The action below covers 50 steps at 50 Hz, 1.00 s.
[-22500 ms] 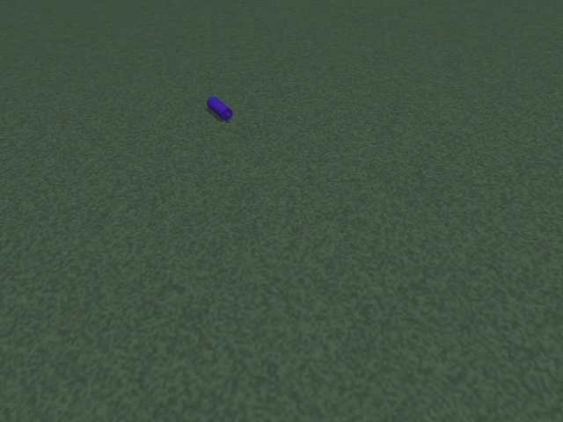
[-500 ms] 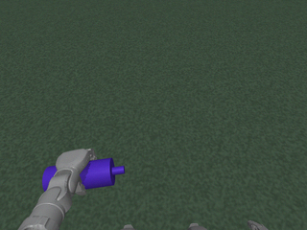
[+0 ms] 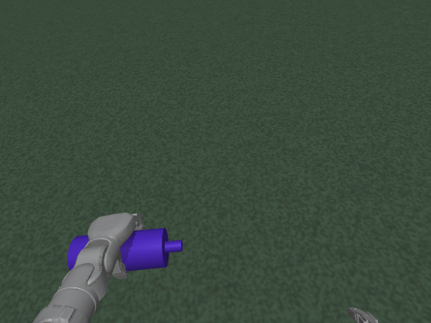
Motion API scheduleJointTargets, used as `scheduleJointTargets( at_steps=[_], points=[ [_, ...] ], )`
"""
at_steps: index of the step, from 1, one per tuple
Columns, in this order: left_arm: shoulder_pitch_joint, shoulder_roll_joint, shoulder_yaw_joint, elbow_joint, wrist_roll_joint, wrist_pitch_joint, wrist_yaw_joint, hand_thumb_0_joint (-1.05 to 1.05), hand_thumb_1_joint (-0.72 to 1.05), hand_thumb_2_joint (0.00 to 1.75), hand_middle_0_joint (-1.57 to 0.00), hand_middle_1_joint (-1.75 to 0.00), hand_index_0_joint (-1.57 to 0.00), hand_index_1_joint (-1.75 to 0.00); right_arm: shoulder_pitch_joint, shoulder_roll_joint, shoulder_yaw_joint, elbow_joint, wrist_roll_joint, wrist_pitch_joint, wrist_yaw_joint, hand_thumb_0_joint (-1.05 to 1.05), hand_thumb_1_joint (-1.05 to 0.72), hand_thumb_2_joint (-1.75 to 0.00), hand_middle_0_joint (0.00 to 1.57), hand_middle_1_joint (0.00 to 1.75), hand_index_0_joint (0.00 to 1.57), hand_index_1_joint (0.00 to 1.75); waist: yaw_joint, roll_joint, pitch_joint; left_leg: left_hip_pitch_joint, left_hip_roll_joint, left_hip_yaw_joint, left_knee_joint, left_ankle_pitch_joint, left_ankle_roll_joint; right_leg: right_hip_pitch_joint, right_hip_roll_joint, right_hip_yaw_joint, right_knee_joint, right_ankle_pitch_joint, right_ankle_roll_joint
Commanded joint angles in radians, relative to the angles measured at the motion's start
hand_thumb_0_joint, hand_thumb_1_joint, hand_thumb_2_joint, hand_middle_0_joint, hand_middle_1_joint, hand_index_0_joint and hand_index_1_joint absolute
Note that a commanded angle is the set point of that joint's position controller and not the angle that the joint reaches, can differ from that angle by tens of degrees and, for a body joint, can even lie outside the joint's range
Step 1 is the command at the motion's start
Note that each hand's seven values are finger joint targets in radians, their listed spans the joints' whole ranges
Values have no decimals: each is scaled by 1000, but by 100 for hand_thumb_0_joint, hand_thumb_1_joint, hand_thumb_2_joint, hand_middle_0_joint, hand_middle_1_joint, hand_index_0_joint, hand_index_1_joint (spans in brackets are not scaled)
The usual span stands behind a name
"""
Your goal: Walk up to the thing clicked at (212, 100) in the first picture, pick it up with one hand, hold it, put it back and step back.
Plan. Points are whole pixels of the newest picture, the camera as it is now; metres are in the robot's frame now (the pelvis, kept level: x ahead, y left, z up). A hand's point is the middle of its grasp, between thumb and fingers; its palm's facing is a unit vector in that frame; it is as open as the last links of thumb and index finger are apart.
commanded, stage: hold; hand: left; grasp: from above
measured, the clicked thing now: (130, 250) +0.31 +0.21 -0.09
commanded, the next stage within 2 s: crouch in 1.52 s
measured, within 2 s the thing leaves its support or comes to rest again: neither
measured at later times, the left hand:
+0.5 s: hand (120, 257) +0.27 +0.21 -0.03, palm faces -0.47 -0.07 -0.88, open 10.9 cm
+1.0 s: hand (113, 261) +0.26 +0.21 -0.02, palm faces -0.46 -0.07 -0.89, open 10.9 cm
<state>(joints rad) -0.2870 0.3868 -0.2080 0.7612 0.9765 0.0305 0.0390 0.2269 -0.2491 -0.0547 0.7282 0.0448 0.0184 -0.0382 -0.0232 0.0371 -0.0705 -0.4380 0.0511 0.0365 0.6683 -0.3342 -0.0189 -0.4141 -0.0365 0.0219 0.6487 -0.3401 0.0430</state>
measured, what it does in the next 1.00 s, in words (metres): stands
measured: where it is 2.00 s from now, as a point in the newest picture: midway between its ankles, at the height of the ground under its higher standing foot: outside the picture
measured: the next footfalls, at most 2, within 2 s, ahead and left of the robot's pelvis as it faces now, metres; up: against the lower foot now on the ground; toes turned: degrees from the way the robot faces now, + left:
none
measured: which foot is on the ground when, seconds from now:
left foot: down 0.00-1.00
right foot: down 0.00-1.00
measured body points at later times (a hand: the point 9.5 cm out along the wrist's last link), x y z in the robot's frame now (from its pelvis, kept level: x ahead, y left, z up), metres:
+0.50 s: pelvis -0.02 -0.01 +0.01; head +0.00 -0.03 +0.46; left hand +0.29 +0.21 +0.02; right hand +0.12 -0.27 -0.11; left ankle +0.00 +0.13 -0.72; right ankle -0.01 -0.15 -0.72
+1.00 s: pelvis -0.03 -0.01 +0.01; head -0.03 -0.03 +0.46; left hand +0.28 +0.22 +0.03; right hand +0.12 -0.26 -0.10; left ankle +0.00 +0.13 -0.72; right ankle -0.01 -0.15 -0.72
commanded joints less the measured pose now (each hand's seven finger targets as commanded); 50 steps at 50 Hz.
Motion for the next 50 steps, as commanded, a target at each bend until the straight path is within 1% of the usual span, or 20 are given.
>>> scheduleJointTargets(
  at_steps=[1,2,3,8,11,12,14,18,25,27,31,34,37,38,40,44,46,48,49,50],
  points=[
    [-308,200,90,-198,21,-1,31,0,78,97,-103,-86,-107,-82,-13,-142,-43,-120,3,-25,-5,0,-89,-89,20,30,20,30,0,2,-265,210,-49,2,-75,432,10,88,74,-31,-64,375,-42],
    [-337,214,98,-237,19,-3,32,0,78,97,-103,-86,-107,-82,-19,-142,-44,-124,4,-22,-4,0,-89,-89,20,30,20,30,14,14,-274,222,-48,2,-85,434,6,101,72,-34,-70,373,-44],
    [-334,214,101,-229,22,-1,32,0,77,98,-103,-86,-107,-83,-15,-141,-44,-126,2,-20,-2,0,-89,-89,20,30,20,30,5,16,-271,220,-50,5,-82,439,9,107,72,-29,-72,383,-43],
    [-323,213,100,-251,20,3,20,0,79,97,-104,-87,-107,-83,-31,-140,-45,-141,5,-8,0,0,-89,-89,20,30,20,30,14,-17,-278,234,-56,14,-91,449,20,142,62,-21,-89,440,-31],
    [-293,197,88,-222,22,7,6,0,79,95,-103,-87,-107,-83,-38,-142,-42,-145,3,-1,0,0,-89,-89,20,30,20,30,7,-28,-229,226,-53,12,-116,399,20,126,66,-28,-111,370,-36],
    [-315,208,95,-275,14,3,2,0,81,93,-103,-87,-108,-83,-50,-139,-41,-152,5,0,0,0,-89,-89,20,30,20,30,23,-12,-232,231,-54,14,-128,377,19,134,64,-28,-120,347,-38],
    [-291,205,95,-255,17,9,-8,0,81,93,-103,-88,-108,-83,-61,-136,-37,-159,6,5,-2,0,-89,-89,20,30,20,30,27,-29,-224,229,-58,17,-136,356,24,133,61,-24,-133,339,-34],
    [-293,196,84,-290,8,10,-27,0,80,95,-105,-87,-108,-83,-80,-133,-31,-172,8,8,-4,0,-89,-89,20,30,20,30,19,-41,-211,236,-61,18,-156,301,29,133,57,-18,-158,286,-32],
    [-306,222,109,-311,16,1,-28,0,80,96,-105,-87,-109,-84,-106,-132,-24,-177,11,8,-14,0,-89,-90,20,30,20,30,28,-24,-200,250,-61,16,-188,240,25,135,58,-17,-184,205,-39],
    [-359,221,99,-363,19,-6,-26,0,80,96,-105,-88,-109,-84,-109,-129,-22,-174,9,6,-14,0,-89,-90,20,30,20,30,19,-7,-223,266,-60,17,-190,239,26,135,57,-12,-184,210,-38],
    [-313,219,109,-329,12,-2,-19,0,82,97,-107,-88,-111,-84,-127,-127,-16,-174,11,1,-17,0,-89,-90,20,30,20,30,31,-19,-182,250,-65,21,-200,207,26,134,54,-11,-205,173,-37],
    [-313,212,96,-322,12,4,-27,0,83,96,-106,-90,-111,-85,-132,-132,-17,-171,11,0,-18,0,-89,-90,20,30,20,30,22,-30,-182,264,-59,19,-208,212,28,133,56,-18,-210,177,-36],
    [-307,219,100,-337,8,5,-38,0,81,97,-107,-87,-110,-84,-146,-125,-14,-179,15,0,-18,0,-89,-90,20,30,20,30,40,-15,-173,263,-59,20,-223,202,26,146,55,-20,-217,161,-40],
    [-304,210,92,-329,4,5,-45,0,80,99,-107,-87,-110,-84,-144,-125,-13,-178,15,0,-19,0,-89,-90,20,30,20,30,29,-32,-171,265,-59,19,-224,199,30,145,55,-20,-222,161,-36],
    [-308,207,83,-336,-3,6,-56,0,83,97,-106,-90,-111,-86,-155,-124,-9,-180,16,-2,-21,0,-89,-90,20,30,20,30,34,-22,-164,266,-57,18,-232,198,26,144,58,-23,-222,154,-40],
    [-327,236,108,-373,-8,-2,-65,0,82,99,-108,-87,-111,-84,-161,-123,-5,-186,17,-6,-23,0,-89,-90,20,30,20,30,37,-18,-173,276,-58,20,-241,177,29,152,56,-20,-235,134,-39],
    [-267,208,94,-342,-6,1,-72,0,81,97,-108,-87,-111,-84,-163,-119,-3,-190,18,-5,-24,0,-90,-90,20,30,20,30,43,-22,-149,270,-56,17,-247,186,26,152,59,-24,-232,137,-43],
    [-290,242,118,-366,-1,-7,-70,0,80,99,-107,-87,-110,-85,-163,-122,-4,-187,16,-6,-27,0,-90,-90,20,30,20,30,43,-21,-162,273,-56,16,-245,191,26,155,59,-24,-232,145,-42],
    [-334,236,103,-395,0,-13,-73,0,80,97,-106,-88,-110,-85,-163,-120,-2,-187,15,-8,-27,0,-90,-90,20,30,20,30,35,-4,-172,282,-54,15,-248,189,25,149,60,-22,-228,147,-43],
    [-317,243,114,-362,2,-13,-71,0,80,96,-107,-87,-110,-84,-162,-122,-3,-185,15,-7,-27,0,-90,-90,20,30,20,30,39,3,-151,277,-54,15,-251,183,24,146,60,-22,-233,139,-44]
  ],
)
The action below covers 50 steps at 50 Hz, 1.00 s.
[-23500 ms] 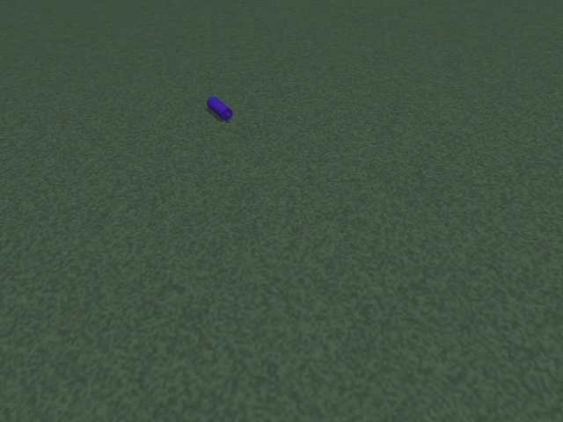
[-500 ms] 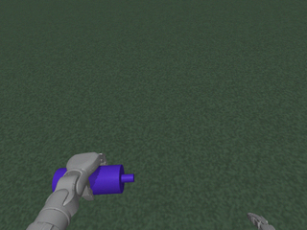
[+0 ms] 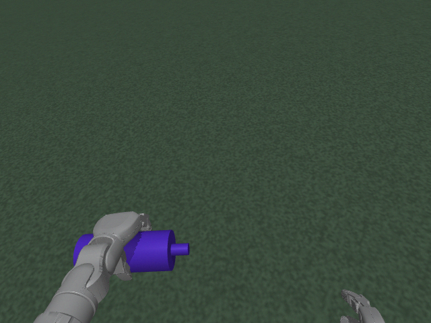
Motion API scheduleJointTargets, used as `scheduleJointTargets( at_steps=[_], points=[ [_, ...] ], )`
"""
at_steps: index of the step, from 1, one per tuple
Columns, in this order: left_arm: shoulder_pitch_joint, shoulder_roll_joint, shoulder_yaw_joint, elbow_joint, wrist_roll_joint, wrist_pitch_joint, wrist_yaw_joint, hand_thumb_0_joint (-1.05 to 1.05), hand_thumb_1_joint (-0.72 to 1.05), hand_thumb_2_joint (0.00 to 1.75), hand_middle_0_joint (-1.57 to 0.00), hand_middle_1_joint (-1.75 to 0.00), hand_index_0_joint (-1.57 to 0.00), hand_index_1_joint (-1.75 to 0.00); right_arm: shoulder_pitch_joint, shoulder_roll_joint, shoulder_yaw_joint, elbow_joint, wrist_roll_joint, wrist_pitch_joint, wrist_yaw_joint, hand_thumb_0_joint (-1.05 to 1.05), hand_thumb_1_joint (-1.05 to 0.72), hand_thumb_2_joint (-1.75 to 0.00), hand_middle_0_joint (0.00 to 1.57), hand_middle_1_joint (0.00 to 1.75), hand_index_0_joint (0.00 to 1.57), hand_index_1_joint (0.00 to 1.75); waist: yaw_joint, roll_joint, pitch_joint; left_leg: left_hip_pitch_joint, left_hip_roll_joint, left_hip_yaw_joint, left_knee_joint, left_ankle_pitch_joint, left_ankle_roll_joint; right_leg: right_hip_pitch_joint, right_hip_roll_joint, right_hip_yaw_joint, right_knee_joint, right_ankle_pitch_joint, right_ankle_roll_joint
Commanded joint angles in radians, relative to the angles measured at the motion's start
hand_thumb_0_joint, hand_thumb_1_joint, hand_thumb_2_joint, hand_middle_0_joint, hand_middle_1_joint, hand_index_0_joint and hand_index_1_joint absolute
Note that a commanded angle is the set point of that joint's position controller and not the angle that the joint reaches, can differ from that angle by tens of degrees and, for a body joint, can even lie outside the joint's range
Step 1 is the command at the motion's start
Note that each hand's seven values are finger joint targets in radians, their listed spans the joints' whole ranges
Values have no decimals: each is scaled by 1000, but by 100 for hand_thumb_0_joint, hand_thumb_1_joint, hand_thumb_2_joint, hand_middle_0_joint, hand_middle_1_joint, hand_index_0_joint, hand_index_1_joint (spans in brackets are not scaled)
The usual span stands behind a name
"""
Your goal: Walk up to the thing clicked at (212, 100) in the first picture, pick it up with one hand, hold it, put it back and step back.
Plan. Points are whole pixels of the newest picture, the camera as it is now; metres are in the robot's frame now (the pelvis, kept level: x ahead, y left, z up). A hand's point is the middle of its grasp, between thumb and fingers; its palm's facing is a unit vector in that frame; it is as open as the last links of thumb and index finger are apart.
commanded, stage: hold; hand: left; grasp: from above
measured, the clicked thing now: (136, 251) +0.30 +0.21 -0.06
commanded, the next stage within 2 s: crouch in 0.52 s
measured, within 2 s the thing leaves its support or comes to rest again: neither
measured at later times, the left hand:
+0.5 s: hand (126, 245) +0.30 +0.22 -0.03, palm faces -0.46 -0.07 -0.89, open 10.9 cm
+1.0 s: hand (130, 260) +0.30 +0.24 -0.10, palm faces -0.49 -0.04 -0.87, open 11.0 cm
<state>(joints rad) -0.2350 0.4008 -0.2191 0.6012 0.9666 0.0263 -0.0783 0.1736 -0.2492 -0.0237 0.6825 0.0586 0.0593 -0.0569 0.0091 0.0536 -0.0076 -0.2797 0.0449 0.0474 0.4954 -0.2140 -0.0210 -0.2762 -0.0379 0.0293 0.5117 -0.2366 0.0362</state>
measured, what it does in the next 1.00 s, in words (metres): stands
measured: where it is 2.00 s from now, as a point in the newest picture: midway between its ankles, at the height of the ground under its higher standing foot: outside the picture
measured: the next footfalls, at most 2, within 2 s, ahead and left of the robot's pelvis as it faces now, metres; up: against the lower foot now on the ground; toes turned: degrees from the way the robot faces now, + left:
none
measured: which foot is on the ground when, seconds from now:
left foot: down 0.00-1.00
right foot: down 0.00-1.00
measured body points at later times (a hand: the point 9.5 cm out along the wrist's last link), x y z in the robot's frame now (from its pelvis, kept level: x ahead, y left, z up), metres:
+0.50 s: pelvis +0.01 +0.00 +0.00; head +0.02 -0.03 +0.45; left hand +0.32 +0.22 +0.02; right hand +0.17 -0.25 -0.11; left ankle +0.03 +0.13 -0.74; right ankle +0.02 -0.14 -0.74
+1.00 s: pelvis +0.01 +0.00 -0.01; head +0.06 +0.00 +0.43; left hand +0.32 +0.24 -0.05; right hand +0.14 -0.26 -0.13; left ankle +0.03 +0.13 -0.74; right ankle +0.02 -0.14 -0.74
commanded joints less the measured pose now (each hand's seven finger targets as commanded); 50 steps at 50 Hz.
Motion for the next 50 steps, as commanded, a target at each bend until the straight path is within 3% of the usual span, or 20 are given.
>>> scheduleJointTargets(
  at_steps=[1,3,6,7,10,12,18,19,22,26,29,30,31,32,34,37,41,45,48,50],
  points=[
    [-373,215,112,-221,13,-12,45,0,80,96,-108,-86,-110,-83,-113,-117,-32,-145,3,-50,-9,0,-90,-90,20,30,20,30,5,-20,-219,126,-49,5,-79,68,26,4,61,-30,-96,36,-38],
    [-330,201,114,-188,14,-7,50,0,80,96,-107,-86,-110,-83,-102,-120,-34,-137,2,-49,-9,0,-90,-90,20,30,20,30,3,-41,-222,125,-47,5,-73,78,28,10,62,-29,-95,47,-36],
    [-379,205,109,-238,10,-10,58,0,84,100,-110,-86,-113,-84,-107,-118,-38,-137,2,-50,-10,0,-89,-90,20,30,20,30,10,-4,-266,155,-46,5,-70,128,22,24,64,-34,-85,89,-39],
    [-364,203,108,-219,14,-5,60,0,83,101,-111,-86,-113,-84,-100,-121,-38,-134,2,-49,-10,0,-90,-90,20,30,20,30,-1,-26,-269,161,-48,7,-65,140,26,23,62,-31,-87,107,-35],
    [-385,240,139,-225,15,-3,71,0,84,97,-109,-87,-113,-83,-96,-121,-37,-122,3,-48,-12,0,-90,-90,20,30,20,30,13,-12,-268,151,-48,8,-66,151,25,33,63,-34,-88,120,-35],
    [-339,193,106,-191,12,2,65,0,85,97,-111,-85,-114,-82,-106,-117,-37,-127,4,-46,-10,0,-89,-90,20,30,20,30,7,-37,-232,144,-47,9,-71,132,27,24,63,-34,-94,100,-34],
    [-346,217,121,-204,12,-4,52,0,82,100,-110,-86,-112,-84,-111,-116,-38,-134,3,-43,-10,0,-90,-90,20,30,20,30,15,-40,-248,141,-55,13,-69,140,30,39,56,-30,-102,108,-32],
    [-336,193,98,-208,12,-2,49,0,83,101,-111,-86,-113,-84,-113,-114,-36,-137,4,-42,-10,0,-90,-90,20,30,20,30,9,-46,-236,144,-55,13,-70,140,31,34,55,-28,-105,111,-31],
    [-352,229,135,-229,12,-5,52,0,83,101,-111,-85,-113,-84,-99,-120,-44,-130,3,-39,-12,0,-90,-90,20,30,20,30,11,-22,-274,167,-53,13,-65,176,29,48,57,-29,-95,147,-34],
    [-374,212,113,-202,21,-6,57,0,83,102,-113,-84,-114,-83,-96,-119,-42,-127,4,-36,-13,0,-90,-90,20,30,20,30,2,-44,-248,163,-50,9,-68,180,31,37,59,-33,-98,155,-33],
    [-338,213,129,-190,14,-6,61,0,81,100,-110,-84,-112,-83,-100,-116,-41,-132,5,-34,-12,0,-89,-90,20,30,20,30,12,-39,-238,149,-57,15,-71,165,32,41,54,-30,-107,141,-32],
    [-322,182,102,-178,15,-1,58,0,81,101,-111,-84,-112,-82,-98,-118,-42,-133,5,-33,-10,0,-89,-90,20,30,20,30,4,-50,-239,158,-55,14,-70,171,32,43,54,-30,-104,151,-31],
    [-356,194,106,-200,17,-4,59,0,84,100,-104,-92,-111,-87,-88,-123,-46,-129,4,-33,-9,0,-89,-90,20,30,20,30,2,-42,-255,162,-53,13,-68,180,31,44,56,-31,-100,157,-33],
    [-369,228,132,-195,22,-6,62,0,76,94,-96,-90,-103,-83,-87,-126,-49,-124,4,-31,-10,0,-87,-89,20,30,20,30,6,-30,-266,167,-52,14,-67,194,31,54,56,-31,-96,172,-34],
    [-331,198,111,-175,20,-10,61,0,72,92,-98,-90,-103,-85,-93,-118,-46,-130,4,-28,-10,0,-89,-90,20,30,20,30,7,-42,-243,159,-52,11,-65,201,29,44,57,-34,-96,175,-34],
    [-275,180,112,-109,35,-24,75,0,72,95,-101,-89,-104,-86,-79,-119,-47,-130,4,-24,-8,0,-89,-90,20,30,20,30,-1,-75,-207,127,-56,11,-62,173,33,29,55,-34,-97,152,-33],
    [-287,178,116,-61,61,-63,125,0,74,95,-101,-91,-106,-87,-62,-123,-54,-117,-3,-14,-5,0,-89,-90,20,30,20,30,-18,-85,-196,93,-59,8,-31,165,29,-19,52,-33,-69,145,-35],
    [-368,211,155,34,97,-93,227,0,74,96,-102,-91,-106,-88,-34,-131,-63,-85,-23,-8,5,0,-89,-90,20,30,20,30,-33,-65,-221,1,-58,3,63,140,22,-106,49,-41,11,127,-35],
    [-449,199,145,64,138,-107,300,0,72,98,-101,-89,-104,-87,6,-140,-80,-63,-36,-7,17,0,-89,-90,20,30,20,30,-60,-37,-315,-51,-54,2,175,151,15,-202,49,-32,108,148,-36],
    [-444,178,141,160,163,-106,351,0,73,101,-102,-91,-104,-89,31,-145,-90,-43,-48,-10,27,0,-89,-90,20,30,20,30,-70,-50,-338,-153,-52,-1,279,140,15,-285,49,-33,193,147,-35]
  ],
)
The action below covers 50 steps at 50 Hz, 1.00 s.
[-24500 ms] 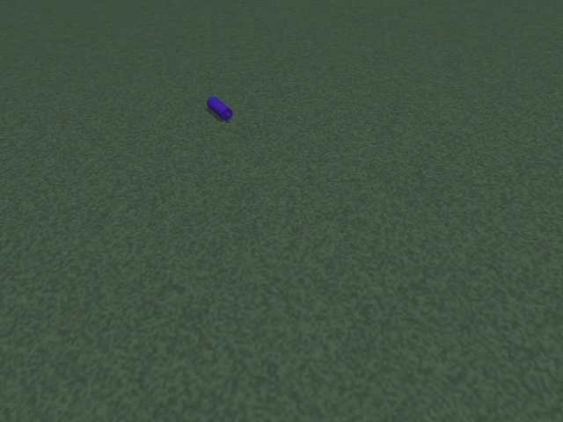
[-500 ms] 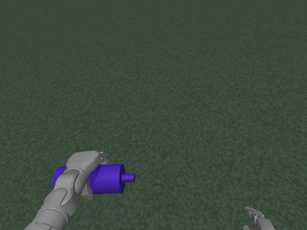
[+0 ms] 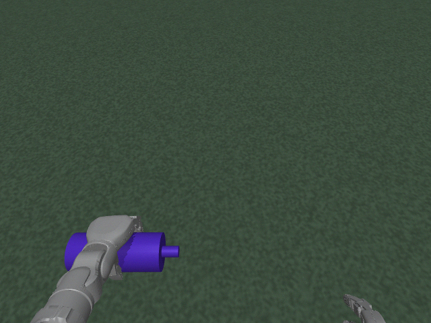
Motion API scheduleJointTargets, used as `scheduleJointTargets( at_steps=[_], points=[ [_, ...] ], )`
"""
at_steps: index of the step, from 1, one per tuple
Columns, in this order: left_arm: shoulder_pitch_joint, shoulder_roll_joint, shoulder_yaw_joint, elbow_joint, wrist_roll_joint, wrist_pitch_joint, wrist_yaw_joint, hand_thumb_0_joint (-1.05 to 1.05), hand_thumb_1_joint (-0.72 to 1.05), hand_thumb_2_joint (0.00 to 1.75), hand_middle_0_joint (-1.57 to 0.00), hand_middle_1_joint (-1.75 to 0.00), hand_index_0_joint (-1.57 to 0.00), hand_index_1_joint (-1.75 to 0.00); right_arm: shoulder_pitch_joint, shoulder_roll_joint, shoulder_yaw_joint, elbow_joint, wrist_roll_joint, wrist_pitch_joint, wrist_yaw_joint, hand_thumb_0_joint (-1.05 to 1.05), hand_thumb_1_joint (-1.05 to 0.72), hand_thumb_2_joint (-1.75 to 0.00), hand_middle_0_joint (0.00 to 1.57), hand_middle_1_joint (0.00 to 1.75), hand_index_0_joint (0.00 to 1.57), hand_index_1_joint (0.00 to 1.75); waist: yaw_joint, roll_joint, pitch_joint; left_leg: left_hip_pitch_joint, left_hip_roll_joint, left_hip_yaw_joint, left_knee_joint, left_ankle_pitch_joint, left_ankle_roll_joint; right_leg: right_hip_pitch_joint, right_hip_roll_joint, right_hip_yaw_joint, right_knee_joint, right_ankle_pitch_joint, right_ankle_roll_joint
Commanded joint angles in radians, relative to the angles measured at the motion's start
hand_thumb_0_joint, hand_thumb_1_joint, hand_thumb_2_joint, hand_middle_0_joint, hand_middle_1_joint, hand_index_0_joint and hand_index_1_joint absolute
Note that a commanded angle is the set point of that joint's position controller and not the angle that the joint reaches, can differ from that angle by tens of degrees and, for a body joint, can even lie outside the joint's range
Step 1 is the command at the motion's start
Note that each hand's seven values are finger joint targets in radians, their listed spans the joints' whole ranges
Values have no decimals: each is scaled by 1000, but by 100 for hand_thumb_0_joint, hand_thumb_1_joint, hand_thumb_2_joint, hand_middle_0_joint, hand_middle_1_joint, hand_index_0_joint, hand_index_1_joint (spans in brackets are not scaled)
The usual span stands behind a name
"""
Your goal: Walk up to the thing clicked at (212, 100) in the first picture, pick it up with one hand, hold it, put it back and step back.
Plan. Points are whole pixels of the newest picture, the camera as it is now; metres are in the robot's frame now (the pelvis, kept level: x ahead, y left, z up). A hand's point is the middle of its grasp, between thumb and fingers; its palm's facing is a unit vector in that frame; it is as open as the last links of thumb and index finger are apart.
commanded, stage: crouch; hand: left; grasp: from above
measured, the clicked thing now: (126, 251) +0.30 +0.22 -0.11
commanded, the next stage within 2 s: lower in 1.60 s
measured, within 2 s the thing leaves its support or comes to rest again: neither
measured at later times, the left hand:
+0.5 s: hand (133, 255) +0.36 +0.27 -0.32, palm faces -0.44 +0.02 -0.90, open 11.1 cm
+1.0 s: hand (139, 265) +0.38 +0.30 -0.49, palm faces -0.46 -0.01 -0.89, open 11.1 cm
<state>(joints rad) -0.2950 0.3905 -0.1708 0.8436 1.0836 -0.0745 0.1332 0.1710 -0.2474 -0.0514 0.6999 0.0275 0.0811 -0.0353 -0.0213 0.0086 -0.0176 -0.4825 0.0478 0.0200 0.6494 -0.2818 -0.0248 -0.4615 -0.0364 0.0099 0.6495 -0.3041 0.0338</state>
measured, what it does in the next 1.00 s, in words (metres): lowers itself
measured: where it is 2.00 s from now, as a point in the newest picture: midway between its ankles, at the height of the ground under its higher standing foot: outside the picture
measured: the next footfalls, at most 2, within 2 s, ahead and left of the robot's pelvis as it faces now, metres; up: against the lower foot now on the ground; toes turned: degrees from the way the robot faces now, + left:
none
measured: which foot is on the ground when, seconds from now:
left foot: down 0.00-1.00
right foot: down 0.00-1.00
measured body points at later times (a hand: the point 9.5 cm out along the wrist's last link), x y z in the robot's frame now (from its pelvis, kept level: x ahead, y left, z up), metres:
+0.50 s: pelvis -0.05 +0.02 -0.20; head +0.12 +0.04 +0.22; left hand +0.38 +0.27 -0.27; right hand -0.01 -0.26 -0.32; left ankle +0.02 +0.14 -0.72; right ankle +0.01 -0.14 -0.72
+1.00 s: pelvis -0.07 +0.01 -0.33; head +0.17 +0.06 +0.05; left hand +0.40 +0.30 -0.44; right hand +0.01 -0.27 -0.45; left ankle +0.02 +0.14 -0.72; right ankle +0.01 -0.14 -0.72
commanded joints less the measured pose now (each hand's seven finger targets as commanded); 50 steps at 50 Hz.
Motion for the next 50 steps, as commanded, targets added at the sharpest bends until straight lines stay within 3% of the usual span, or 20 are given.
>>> scheduleJointTargets(
  at_steps=[1,6,8,9,13,14,18,21,24,26,27,29,30,31,33,41,44,45,48,50],
  points=[
    [-405,182,90,-43,58,-7,158,0,73,100,-102,-90,-105,-88,48,-148,-67,-54,-25,-35,11,0,-89,-90,20,30,20,30,-53,-11,-353,-4,-53,25,178,195,21,-146,47,-12,103,206,-32],
    [-499,235,119,76,99,-10,234,0,71,94,-99,-91,-103,-87,99,-169,-79,-55,-40,-49,24,0,-90,-90,20,30,20,30,-61,42,-467,-211,-46,13,374,96,21,-368,47,-22,292,94,-44],
    [-530,218,113,118,94,-7,251,0,68,93,-96,-90,-101,-86,104,-174,-83,-52,-43,-58,25,0,-90,-90,20,30,20,30,-71,70,-474,-285,-42,0,428,53,19,-476,51,-33,364,47,-52],
    [-601,252,129,97,94,-12,259,0,68,94,-95,-92,-100,-87,111,-176,-85,-45,-47,-64,22,0,-90,-90,20,30,20,30,-66,100,-520,-306,-38,-8,456,34,17,-516,54,-40,404,28,-56],
    [-629,288,155,181,95,-5,278,0,64,97,-92,-93,-97,-89,125,-180,-84,-42,-57,-87,13,0,-89,-90,20,30,20,30,-81,101,-585,-485,-35,-30,575,-66,23,-659,56,-50,548,-53,-62],
    [-631,302,167,181,90,-3,281,0,64,97,-92,-94,-97,-89,131,-181,-87,-40,-60,-92,11,0,-90,-90,20,30,20,30,-66,118,-615,-497,-33,-36,599,-80,21,-696,53,-53,580,-66,-64],
    [-674,352,200,158,93,-1,273,0,66,102,-94,-94,-98,-91,145,-191,-92,-30,-69,-100,8,0,-89,-90,20,30,20,30,-81,149,-706,-571,-25,-56,702,-90,19,-814,51,-63,702,-87,-68],
    [-704,351,207,187,89,-5,255,0,65,105,-93,-97,-97,-93,152,-191,-91,-23,-77,-109,12,0,-89,-90,20,30,20,30,-97,154,-718,-641,-22,-81,759,-136,17,-920,49,-73,780,-127,-69],
    [-750,406,237,163,95,-25,241,0,68,103,-95,-98,-99,-93,162,-197,-92,-25,-80,-117,21,0,-89,-90,20,30,20,30,-99,165,-762,-701,-27,-88,827,-172,20,-991,47,-78,846,-161,-71],
    [-668,399,244,280,102,-32,230,0,71,105,-97,-98,-102,-94,170,-199,-85,-23,-84,-121,29,0,-89,-90,20,30,20,30,-113,125,-708,-775,-31,-95,868,-214,25,-1045,44,-83,878,-197,-69],
    [-697,392,240,241,101,-46,226,0,73,105,-98,-99,-102,-94,171,-195,-84,-21,-85,-123,36,0,-89,-90,20,30,20,30,-117,129,-729,-804,-34,-91,892,-220,27,-1050,45,-84,896,-199,-69],
    [-770,495,292,184,120,-66,232,0,75,105,-99,-100,-104,-95,175,-200,-82,-19,-89,-126,39,0,-89,-90,20,30,20,30,-103,146,-801,-821,-39,-88,942,-221,31,-1077,45,-82,932,-203,-69],
    [-717,472,291,249,119,-69,229,0,77,105,-100,-101,-105,-95,178,-204,-78,-16,-94,-130,46,0,-89,-90,20,30,20,30,-118,148,-760,-840,-36,-106,956,-220,27,-1119,38,-87,958,-207,-65],
    [-749,458,283,209,121,-83,229,0,78,105,-100,-101,-105,-95,180,-203,-73,-16,-97,-132,54,0,-89,-90,20,30,20,30,-123,172,-781,-843,-36,-111,972,-215,26,-1151,38,-92,983,-207,-67],
    [-791,516,311,213,143,-100,240,0,78,108,-101,-100,-105,-96,182,-217,-73,2,-103,-135,59,0,-89,-90,20,30,20,30,-123,194,-787,-855,-33,-118,1006,-225,23,-1201,36,-97,1020,-216,-66],
    [-844,547,326,210,166,-126,264,0,72,103,-96,-99,-102,-94,188,-224,-61,21,-127,-145,93,0,-90,-90,20,30,20,30,-133,292,-836,-884,-31,-93,1136,-169,22,-1298,40,-112,1134,-182,-70],
    [-825,531,318,246,167,-117,259,0,69,105,-96,-99,-100,-94,195,-230,-62,24,-133,-143,105,0,-90,-90,20,30,20,30,-142,297,-808,-905,-30,-93,1165,-161,21,-1330,40,-118,1165,-179,-70],
    [-853,556,322,208,162,-118,260,0,69,99,-93,-98,-99,-92,185,-225,-57,24,-133,-141,107,0,-90,-90,20,30,20,30,-129,316,-808,-935,-31,-78,1180,-163,24,-1320,45,-115,1170,-170,-71],
    [-839,567,331,243,151,-115,246,0,69,102,-94,-98,-99,-93,193,-232,-60,18,-136,-139,118,0,-90,-90,20,30,20,30,-146,271,-816,-964,-29,-76,1223,-152,31,-1306,45,-118,1192,-149,-64],
    [-866,608,344,222,150,-124,237,0,71,98,-94,-98,-100,-92,190,-234,-58,22,-136,-133,120,0,-90,-90,20,30,20,30,-137,269,-824,-991,-28,-69,1257,-138,36,-1307,52,-114,1207,-134,-63]
  ],
)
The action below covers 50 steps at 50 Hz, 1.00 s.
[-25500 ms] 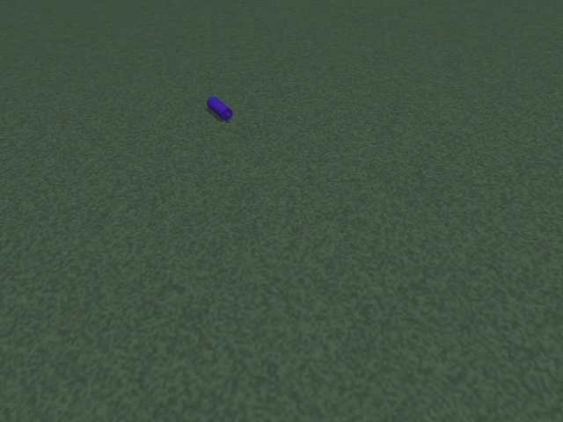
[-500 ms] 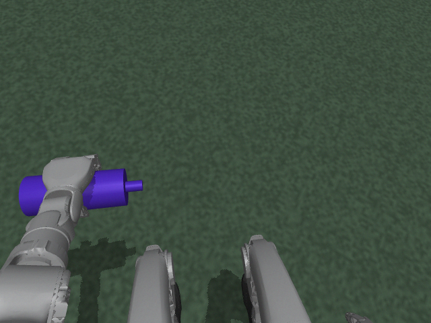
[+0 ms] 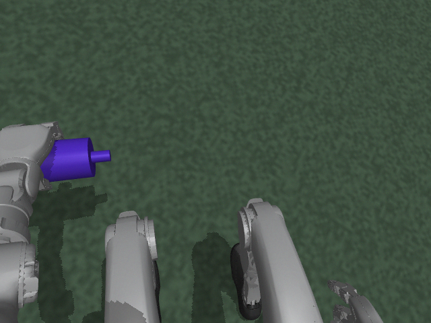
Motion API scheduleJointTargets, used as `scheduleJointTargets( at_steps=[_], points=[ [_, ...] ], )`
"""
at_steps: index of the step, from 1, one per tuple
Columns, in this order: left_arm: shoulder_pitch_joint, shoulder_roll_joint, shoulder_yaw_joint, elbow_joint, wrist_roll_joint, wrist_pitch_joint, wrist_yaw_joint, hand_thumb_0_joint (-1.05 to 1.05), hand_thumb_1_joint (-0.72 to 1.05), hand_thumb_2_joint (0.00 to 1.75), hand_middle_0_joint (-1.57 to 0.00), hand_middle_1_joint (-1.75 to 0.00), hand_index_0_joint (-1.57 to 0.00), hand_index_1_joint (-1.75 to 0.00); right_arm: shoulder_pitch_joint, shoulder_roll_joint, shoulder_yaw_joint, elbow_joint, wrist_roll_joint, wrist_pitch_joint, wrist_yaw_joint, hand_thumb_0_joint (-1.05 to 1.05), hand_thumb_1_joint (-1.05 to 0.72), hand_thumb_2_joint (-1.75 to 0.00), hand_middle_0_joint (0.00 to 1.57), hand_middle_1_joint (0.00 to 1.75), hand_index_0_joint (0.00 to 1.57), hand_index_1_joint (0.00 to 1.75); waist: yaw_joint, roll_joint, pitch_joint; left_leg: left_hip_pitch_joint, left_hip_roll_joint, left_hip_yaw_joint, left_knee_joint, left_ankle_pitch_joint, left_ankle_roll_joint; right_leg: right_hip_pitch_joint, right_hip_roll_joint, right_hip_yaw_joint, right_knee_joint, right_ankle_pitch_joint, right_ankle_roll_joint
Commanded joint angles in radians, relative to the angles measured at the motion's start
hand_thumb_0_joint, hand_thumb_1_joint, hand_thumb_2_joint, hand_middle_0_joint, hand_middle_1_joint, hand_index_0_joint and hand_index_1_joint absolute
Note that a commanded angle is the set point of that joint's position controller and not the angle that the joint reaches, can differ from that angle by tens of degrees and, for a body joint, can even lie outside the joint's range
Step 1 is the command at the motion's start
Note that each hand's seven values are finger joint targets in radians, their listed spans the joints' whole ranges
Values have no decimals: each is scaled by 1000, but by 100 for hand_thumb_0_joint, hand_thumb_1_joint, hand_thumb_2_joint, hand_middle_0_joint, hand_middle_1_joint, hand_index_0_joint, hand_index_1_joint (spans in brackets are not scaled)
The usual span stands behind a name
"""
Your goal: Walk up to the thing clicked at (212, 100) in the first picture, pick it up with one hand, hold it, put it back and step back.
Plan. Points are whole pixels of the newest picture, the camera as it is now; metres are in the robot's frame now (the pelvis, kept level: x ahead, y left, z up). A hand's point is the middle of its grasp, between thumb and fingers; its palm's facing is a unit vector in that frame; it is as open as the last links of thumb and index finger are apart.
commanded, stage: crouch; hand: left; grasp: from above
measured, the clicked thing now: (49, 161) +0.43 +0.31 -0.19
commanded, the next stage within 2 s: lower in 0.60 s
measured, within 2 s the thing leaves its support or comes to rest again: neither
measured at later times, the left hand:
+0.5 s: hand (49, 164) +0.43 +0.33 -0.23, palm faces -0.47 -0.06 -0.88, open 11.0 cm
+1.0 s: hand (56, 167) +0.44 +0.33 -0.27, palm faces -0.49 -0.09 -0.87, open 11.0 cm
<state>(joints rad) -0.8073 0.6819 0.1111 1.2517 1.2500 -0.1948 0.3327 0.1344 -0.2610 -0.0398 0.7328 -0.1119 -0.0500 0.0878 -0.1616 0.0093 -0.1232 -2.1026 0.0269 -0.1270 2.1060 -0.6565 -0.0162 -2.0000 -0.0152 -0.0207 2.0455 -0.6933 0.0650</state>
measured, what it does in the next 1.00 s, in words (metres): lowers itself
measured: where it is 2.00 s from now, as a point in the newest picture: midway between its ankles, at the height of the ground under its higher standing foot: (198, 300)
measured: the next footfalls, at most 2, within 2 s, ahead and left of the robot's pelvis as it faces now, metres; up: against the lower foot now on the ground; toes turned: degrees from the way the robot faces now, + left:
none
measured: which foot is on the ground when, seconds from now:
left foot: down 0.00-1.00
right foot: down 0.00-1.00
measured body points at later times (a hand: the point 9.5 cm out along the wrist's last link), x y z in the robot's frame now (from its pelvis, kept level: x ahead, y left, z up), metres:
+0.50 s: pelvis -0.01 +0.00 -0.06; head +0.23 +0.07 +0.31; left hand +0.45 +0.33 -0.17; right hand +0.05 -0.28 -0.17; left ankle +0.08 +0.13 -0.39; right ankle +0.09 -0.15 -0.39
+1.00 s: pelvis +0.00 +0.00 -0.09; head +0.25 +0.08 +0.27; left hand +0.46 +0.33 -0.23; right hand +0.05 -0.28 -0.19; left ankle +0.08 +0.13 -0.39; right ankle +0.09 -0.15 -0.39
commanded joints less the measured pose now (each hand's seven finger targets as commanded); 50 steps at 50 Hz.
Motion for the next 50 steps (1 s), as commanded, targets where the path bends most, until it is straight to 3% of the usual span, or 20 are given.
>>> scheduleJointTargets(
  at_steps=[1,3,8,9,19,22,30,32,36,38,39,40,42,44,45,50],
  points=[
    [-345,315,62,-163,-17,-5,33,0,71,98,-95,-99,-101,-93,227,-219,-67,-15,1,-1,0,0,-90,-90,20,30,20,30,-7,260,-703,601,-10,85,-178,244,32,243,31,-81,-185,266,-90],
    [-343,347,78,-181,-17,-15,25,0,71,98,-94,-99,-101,-93,223,-222,-65,-16,2,5,6,0,-90,-90,20,30,20,30,4,237,-719,560,-10,87,-158,246,34,260,37,-85,-166,273,-90],
    [-317,366,89,-89,2,-35,20,0,74,98,-96,-101,-103,-94,212,-224,-55,-16,-3,18,16,0,-90,-90,20,30,20,30,1,227,-651,492,-10,87,-125,196,34,211,44,-92,-129,228,-93],
    [-342,365,89,-113,1,-40,21,0,75,95,-95,-101,-102,-93,204,-226,-55,-16,-2,19,16,0,-90,-90,20,30,20,30,13,247,-654,489,-11,87,-125,185,32,183,44,-93,-117,219,-97],
    [-392,390,93,-49,23,-68,36,0,78,96,-99,-100,-106,-92,216,-245,-42,-7,-16,25,34,0,-90,-90,20,30,20,30,-18,277,-637,478,-11,67,-72,169,28,100,40,-112,-38,207,-97],
    [-433,432,111,-74,31,-85,48,0,81,93,-99,-99,-107,-91,212,-245,-36,-7,-20,25,33,0,-90,-90,20,30,20,30,-15,297,-658,450,-14,76,-49,144,30,101,45,-114,-29,193,-97],
    [-415,444,108,14,46,-85,66,0,84,97,-104,-97,-110,-91,210,-250,-18,9,-30,20,35,0,-90,-90,20,30,20,30,-22,269,-604,394,-15,78,-16,112,34,66,48,-124,-4,169,-96],
    [-450,460,112,-24,50,-90,69,0,84,97,-106,-95,-111,-90,198,-250,-15,6,-33,21,34,0,-90,-90,20,30,20,30,-19,319,-639,407,-17,78,-10,130,31,66,49,-124,13,188,-98],
    [-392,436,97,30,51,-79,62,0,81,95,-107,-93,-111,-89,203,-252,-12,9,-31,24,38,0,-91,-90,20,30,20,30,-20,296,-608,418,-14,68,-2,154,28,45,50,-130,27,204,-99],
    [-432,450,101,-1,46,-87,61,0,80,95,-106,-93,-111,-89,203,-258,-12,9,-32,25,39,0,-90,-90,20,30,20,30,-30,303,-625,416,-13,64,10,173,28,48,50,-133,38,223,-97],
    [-389,426,93,68,49,-82,60,0,81,97,-108,-93,-111,-90,203,-260,-7,8,-35,26,40,0,-90,-90,20,30,20,30,-40,281,-582,399,-14,61,19,176,28,34,48,-136,47,222,-94],
    [-438,445,89,17,40,-93,63,0,82,93,-108,-92,-112,-87,188,-255,-3,4,-35,27,41,0,-90,-90,20,30,20,30,-36,299,-593,376,-13,69,31,175,32,45,54,-133,43,229,-95],
    [-406,437,89,71,46,-100,64,0,81,97,-109,-91,-112,-88,189,-260,3,9,-39,28,42,0,-90,-90,20,30,20,30,-44,280,-566,358,-16,62,40,171,30,31,52,-139,61,222,-95],
    [-432,477,110,44,49,-117,70,0,82,98,-110,-90,-112,-88,179,-262,6,8,-43,27,42,0,-90,-90,20,30,20,30,-36,303,-594,368,-14,61,52,169,28,28,57,-143,71,219,-97],
    [-418,467,102,73,57,-120,73,0,83,99,-111,-91,-113,-89,181,-262,8,11,-44,27,42,0,-90,-90,20,30,20,30,-40,299,-581,368,-14,65,60,171,29,25,58,-143,71,219,-96],
    [-422,510,141,84,81,-151,112,0,85,96,-113,-88,-115,-86,172,-266,24,13,-63,27,47,0,-90,-90,20,30,20,30,-43,317,-571,343,-17,69,85,167,28,29,61,-151,96,216,-92]
  ],
)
